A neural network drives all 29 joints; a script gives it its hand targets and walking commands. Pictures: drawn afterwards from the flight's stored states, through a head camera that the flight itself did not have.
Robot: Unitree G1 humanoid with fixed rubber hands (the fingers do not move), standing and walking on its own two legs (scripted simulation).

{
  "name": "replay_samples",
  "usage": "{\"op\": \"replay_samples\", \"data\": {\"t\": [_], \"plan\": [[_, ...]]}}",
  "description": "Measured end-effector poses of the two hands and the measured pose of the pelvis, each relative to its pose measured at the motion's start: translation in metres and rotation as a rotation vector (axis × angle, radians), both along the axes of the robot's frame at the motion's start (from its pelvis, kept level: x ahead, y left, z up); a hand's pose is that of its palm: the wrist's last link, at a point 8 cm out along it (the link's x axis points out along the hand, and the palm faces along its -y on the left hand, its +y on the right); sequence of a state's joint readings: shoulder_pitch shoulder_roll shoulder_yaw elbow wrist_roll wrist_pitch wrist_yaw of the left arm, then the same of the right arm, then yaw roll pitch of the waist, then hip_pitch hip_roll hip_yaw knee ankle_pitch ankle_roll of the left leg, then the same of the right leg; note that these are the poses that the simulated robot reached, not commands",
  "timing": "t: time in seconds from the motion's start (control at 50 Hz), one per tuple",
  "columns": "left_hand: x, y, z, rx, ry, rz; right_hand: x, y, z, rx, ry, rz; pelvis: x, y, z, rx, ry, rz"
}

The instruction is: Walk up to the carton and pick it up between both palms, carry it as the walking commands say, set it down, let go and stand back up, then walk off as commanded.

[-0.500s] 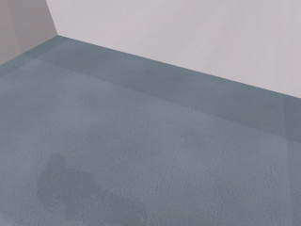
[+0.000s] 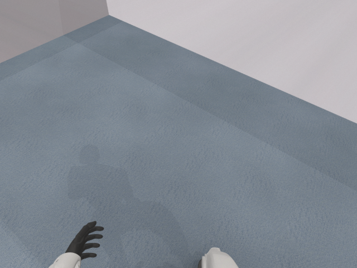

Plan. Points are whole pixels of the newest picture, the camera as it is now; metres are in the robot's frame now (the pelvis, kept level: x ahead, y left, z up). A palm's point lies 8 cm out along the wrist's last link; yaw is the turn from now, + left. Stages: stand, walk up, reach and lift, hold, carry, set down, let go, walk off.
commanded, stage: walk off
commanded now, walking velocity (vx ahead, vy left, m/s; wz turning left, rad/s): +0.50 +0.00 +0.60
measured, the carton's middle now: out of the picture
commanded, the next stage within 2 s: none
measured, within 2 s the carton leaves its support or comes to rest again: neither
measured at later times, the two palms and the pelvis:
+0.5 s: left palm out of the picture +0.12 +0.20 -0.12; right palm (220, 137) +0.52 -0.17 -0.10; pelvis +0.25 -0.02 +0.00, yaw +19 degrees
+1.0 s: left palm (36, 138) +0.52 +0.42 -0.10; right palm (205, 120) +0.60 -0.12 -0.11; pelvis +0.48 +0.12 +0.00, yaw +35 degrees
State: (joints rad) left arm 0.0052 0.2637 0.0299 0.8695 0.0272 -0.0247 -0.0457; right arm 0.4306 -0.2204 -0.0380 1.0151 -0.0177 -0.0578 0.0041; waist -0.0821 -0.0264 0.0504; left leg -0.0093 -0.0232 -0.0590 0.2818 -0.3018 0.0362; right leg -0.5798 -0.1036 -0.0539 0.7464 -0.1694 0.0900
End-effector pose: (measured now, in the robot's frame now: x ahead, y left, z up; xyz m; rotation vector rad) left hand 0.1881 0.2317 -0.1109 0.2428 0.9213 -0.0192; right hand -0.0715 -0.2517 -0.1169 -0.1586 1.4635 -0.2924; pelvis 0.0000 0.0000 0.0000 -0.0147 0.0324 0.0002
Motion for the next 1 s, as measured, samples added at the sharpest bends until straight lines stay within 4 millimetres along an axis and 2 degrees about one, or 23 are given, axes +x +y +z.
{"op": "replay_samples", "data": {"t": [0.08,0.12,0.14,0.16,0.2,0.28,0.34,0.42,0.5,0.58,0.62,0.66,0.76,0.82,0.9,1.0], "plan": [[0.067,-0.023,0.005,0.002,-0.086,0.011,0.048,-0.026,-0.013,0.004,0.021,0.021,0.047,-0.02,-0.011,0.007,0.002,0.051],[0.088,-0.025,0.002,0.028,-0.125,0.049,0.082,-0.044,-0.026,0.005,0.021,0.054,0.074,-0.032,-0.022,0.016,-0.005,0.088],[0.09,-0.023,0.001,0.048,-0.125,0.072,0.106,-0.053,-0.031,0.004,0.006,0.074,0.084,-0.036,-0.025,0.012,-0.009,0.105],[0.085,-0.019,-0.001,0.064,-0.104,0.1,0.133,-0.059,-0.033,0.001,-0.023,0.102,0.093,-0.039,-0.025,0.011,-0.013,0.121],[0.063,-0.01,-0.002,0.092,-0.024,0.172,0.196,-0.066,-0.031,0.002,-0.101,0.174,0.113,-0.043,-0.018,0.014,-0.021,0.15],[0.007,0.0,0.0,0.111,0.13,0.335,0.323,-0.059,-0.017,0.03,-0.244,0.331,0.152,-0.046,-0.005,0.016,-0.026,0.203],[-0.032,-0.004,-0.001,0.096,0.235,0.442,0.409,-0.037,-0.005,0.057,-0.336,0.431,0.18,-0.044,0.0,0.016,-0.024,0.24],[-0.067,-0.02,-0.006,0.052,0.372,0.557,0.507,0.015,0.008,0.119,-0.447,0.554,0.217,-0.034,0.001,0.018,-0.02,0.286],[-0.073,-0.031,-0.014,-0.003,0.461,0.654,0.589,0.086,0.016,0.197,-0.532,0.683,0.254,-0.015,-0.004,0.015,-0.017,0.333],[-0.061,-0.021,-0.029,-0.044,0.532,0.733,0.657,0.158,0.014,0.233,-0.589,0.79,0.295,0.015,-0.017,0.012,-0.011,0.379],[-0.048,-0.004,-0.04,-0.054,0.557,0.751,0.68,0.18,0.007,0.217,-0.611,0.801,0.315,0.035,-0.027,0.014,-0.013,0.402],[-0.018,0.022,-0.045,-0.051,0.509,0.755,0.686,0.183,-0.003,0.182,-0.572,0.787,0.33,0.051,-0.03,0.017,-0.017,0.422],[0.107,0.105,-0.027,0.007,0.236,0.694,0.655,0.146,-0.009,0.071,-0.342,0.685,0.369,0.08,-0.012,0.018,-0.024,0.474],[0.173,0.141,-0.012,0.029,0.128,0.651,0.64,0.13,-0.003,0.028,-0.248,0.636,0.394,0.093,-0.005,0.014,-0.021,0.508],[0.245,0.171,-0.001,0.032,0.041,0.626,0.641,0.122,0.005,-0.004,-0.173,0.603,0.431,0.108,0.0,0.011,-0.011,0.55],[0.329,0.192,0.008,0.013,-0.05,0.616,0.669,0.127,0.01,-0.018,-0.113,0.603,0.485,0.124,0.001,0.005,0.003,0.606]]}}
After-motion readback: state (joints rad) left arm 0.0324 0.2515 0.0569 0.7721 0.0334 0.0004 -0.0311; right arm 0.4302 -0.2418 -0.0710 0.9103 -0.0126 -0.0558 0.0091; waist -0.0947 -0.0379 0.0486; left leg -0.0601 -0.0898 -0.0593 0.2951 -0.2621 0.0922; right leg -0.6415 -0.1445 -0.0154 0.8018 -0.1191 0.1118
